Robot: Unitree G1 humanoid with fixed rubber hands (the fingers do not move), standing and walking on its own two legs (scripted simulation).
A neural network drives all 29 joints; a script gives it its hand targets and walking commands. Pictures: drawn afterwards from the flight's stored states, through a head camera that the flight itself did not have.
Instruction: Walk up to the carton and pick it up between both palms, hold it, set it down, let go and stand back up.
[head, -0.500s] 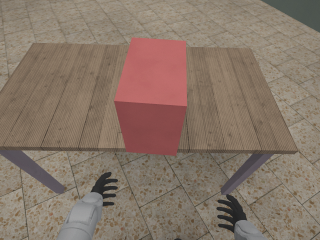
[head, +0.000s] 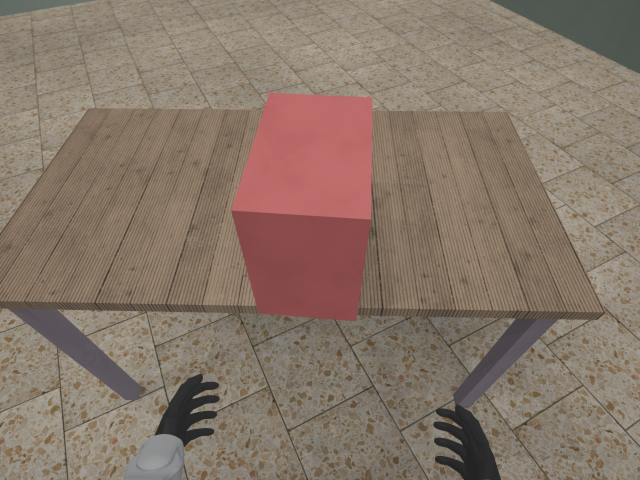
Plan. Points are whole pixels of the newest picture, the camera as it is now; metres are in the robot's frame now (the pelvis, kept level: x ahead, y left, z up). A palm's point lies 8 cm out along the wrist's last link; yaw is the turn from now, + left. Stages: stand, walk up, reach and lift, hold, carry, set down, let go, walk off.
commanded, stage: reach and lift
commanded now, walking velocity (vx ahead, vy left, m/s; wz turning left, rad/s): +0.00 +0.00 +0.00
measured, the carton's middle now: (313, 209) +0.51 +0.04 +0.01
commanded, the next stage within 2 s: none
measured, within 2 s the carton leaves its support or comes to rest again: neither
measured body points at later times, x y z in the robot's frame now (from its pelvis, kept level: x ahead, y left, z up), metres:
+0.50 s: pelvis +0.04 +0.02 +0.00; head +0.05 +0.03 +0.45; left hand +0.23 +0.23 -0.04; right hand +0.22 -0.16 -0.04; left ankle +0.01 +0.14 -0.74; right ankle +0.05 -0.10 -0.74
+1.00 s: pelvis +0.05 +0.04 +0.00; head +0.05 +0.05 +0.45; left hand +0.27 +0.23 -0.01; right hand +0.26 -0.15 -0.01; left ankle +0.01 +0.14 -0.74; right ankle +0.05 -0.10 -0.74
